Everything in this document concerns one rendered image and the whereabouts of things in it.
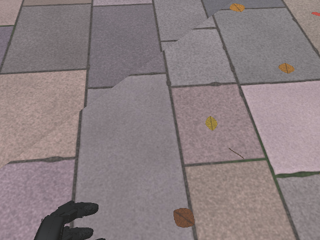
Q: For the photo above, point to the left robot hand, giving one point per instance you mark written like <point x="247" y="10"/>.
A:
<point x="52" y="226"/>

